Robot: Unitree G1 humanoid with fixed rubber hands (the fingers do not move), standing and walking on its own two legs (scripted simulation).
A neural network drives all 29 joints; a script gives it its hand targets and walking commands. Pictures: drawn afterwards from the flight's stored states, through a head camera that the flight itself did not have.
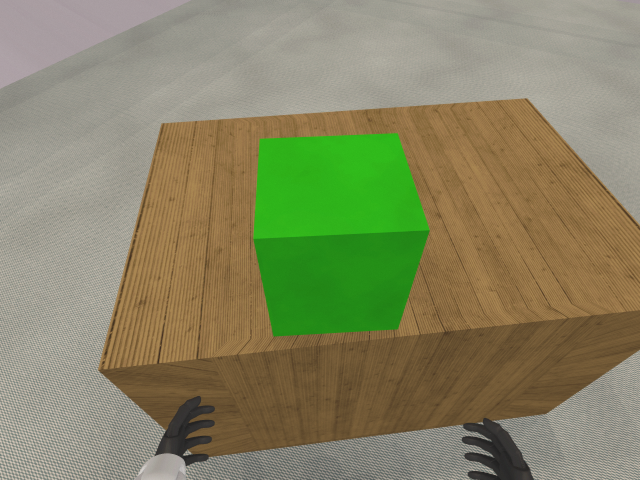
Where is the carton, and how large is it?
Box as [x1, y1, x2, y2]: [253, 133, 429, 336]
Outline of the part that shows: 397,133 260,139 253,239 273,336 395,329 398,327 429,229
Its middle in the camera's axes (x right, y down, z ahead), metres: +0.02 -0.01 +0.62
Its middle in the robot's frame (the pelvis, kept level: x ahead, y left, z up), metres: +0.47 -0.02 +0.00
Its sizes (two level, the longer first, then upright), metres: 0.210 0.200 0.250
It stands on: a pedestal, 0.65 m high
